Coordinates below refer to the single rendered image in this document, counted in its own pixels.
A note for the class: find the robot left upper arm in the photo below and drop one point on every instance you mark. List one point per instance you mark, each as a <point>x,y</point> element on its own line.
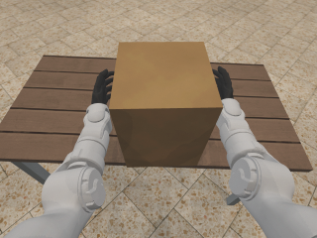
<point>69,199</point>

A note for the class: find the robot right upper arm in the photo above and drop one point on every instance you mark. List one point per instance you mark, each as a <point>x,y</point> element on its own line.
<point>266,189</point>

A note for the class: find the right robot hand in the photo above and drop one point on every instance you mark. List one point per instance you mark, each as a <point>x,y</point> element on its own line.
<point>224,83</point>

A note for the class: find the carton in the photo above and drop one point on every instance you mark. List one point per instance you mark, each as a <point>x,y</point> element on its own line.
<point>164,103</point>

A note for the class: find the left robot hand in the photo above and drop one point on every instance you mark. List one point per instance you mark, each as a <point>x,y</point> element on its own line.
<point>99,94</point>

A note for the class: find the right robot forearm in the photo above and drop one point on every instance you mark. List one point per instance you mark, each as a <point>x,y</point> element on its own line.
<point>236,135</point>

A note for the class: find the table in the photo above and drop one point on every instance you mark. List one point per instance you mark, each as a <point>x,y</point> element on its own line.
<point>46,119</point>

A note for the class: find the left robot forearm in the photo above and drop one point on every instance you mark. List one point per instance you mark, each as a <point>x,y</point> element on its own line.
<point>92,144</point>

